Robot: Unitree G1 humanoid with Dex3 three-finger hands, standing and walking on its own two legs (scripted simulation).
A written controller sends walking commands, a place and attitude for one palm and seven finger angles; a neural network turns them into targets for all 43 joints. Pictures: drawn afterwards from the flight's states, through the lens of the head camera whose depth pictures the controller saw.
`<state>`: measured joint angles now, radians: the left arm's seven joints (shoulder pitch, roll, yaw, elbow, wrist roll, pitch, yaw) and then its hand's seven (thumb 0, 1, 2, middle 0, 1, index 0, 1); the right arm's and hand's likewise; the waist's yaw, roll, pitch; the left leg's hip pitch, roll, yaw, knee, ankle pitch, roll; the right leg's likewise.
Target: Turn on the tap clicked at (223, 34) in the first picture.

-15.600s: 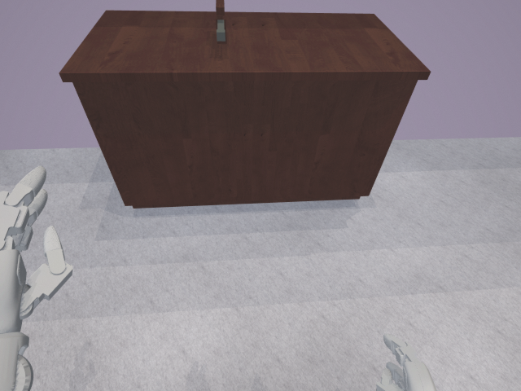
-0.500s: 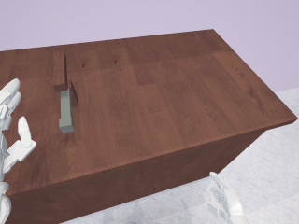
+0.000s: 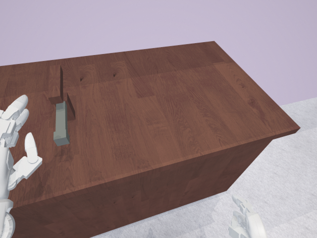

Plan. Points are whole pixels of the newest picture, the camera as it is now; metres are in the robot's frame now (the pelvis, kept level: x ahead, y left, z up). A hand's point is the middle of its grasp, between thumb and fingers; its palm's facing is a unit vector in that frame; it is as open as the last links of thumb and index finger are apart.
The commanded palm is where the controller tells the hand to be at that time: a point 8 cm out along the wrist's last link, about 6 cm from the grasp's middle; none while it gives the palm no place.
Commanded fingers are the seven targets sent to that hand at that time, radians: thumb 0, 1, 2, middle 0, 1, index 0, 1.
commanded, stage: shuffle to correct the standing spot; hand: left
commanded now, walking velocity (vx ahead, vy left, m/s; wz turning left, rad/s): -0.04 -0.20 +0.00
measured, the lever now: (61, 137) +0.32 +0.26 +0.07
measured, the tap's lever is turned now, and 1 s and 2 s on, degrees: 0 0 0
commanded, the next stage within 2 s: come to a stop and stand still in 0.62 s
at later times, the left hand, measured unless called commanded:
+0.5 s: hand (71, 158) +0.22 +0.18 +0.16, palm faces +0.29 -0.88 -0.37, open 7.5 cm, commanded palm +0.17 +0.23 +0.18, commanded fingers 0.00 0.90 0.90 -0.20 -0.30 -0.20 -0.30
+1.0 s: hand (39, 130) +0.26 +0.24 +0.19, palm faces +0.44 -0.75 -0.49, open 7.5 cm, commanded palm +0.16 +0.22 +0.18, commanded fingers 0.00 0.90 0.90 -0.20 -0.30 -0.20 -0.30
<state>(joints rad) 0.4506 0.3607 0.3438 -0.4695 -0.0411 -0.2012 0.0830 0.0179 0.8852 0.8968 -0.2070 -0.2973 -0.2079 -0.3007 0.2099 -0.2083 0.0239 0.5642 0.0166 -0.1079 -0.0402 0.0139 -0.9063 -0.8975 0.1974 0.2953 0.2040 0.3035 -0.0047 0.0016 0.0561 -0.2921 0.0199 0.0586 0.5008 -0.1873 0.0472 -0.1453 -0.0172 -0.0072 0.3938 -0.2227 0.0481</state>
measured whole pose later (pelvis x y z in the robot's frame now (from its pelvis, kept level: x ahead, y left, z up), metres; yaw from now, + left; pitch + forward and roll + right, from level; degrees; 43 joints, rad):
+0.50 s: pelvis +0.00 -0.05 +0.00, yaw -1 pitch -1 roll -2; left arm 0.46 0.36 0.34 -0.50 -0.08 -0.17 0.06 0.02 0.89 0.90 -0.21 -0.30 -0.21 -0.30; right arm 0.21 -0.20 0.02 0.54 0.02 -0.09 -0.03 0.01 -0.91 -0.90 0.20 0.30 0.20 0.30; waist -0.01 0.02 0.05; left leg -0.31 0.10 0.03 0.53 -0.20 -0.02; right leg -0.17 0.06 -0.03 0.43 -0.24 -0.02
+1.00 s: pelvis -0.01 -0.05 +0.00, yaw -2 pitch -1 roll -1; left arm 0.17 0.52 0.50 -0.32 -0.05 -0.18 0.04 0.02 0.88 0.90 -0.21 -0.30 -0.21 -0.30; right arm 0.20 -0.22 -0.02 0.58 0.02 -0.12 -0.02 0.01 -0.91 -0.90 0.20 0.30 0.20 0.30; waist 0.06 0.00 0.12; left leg -0.31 0.08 0.06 0.51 -0.18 -0.03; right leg -0.22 0.04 0.00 0.51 -0.27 -0.02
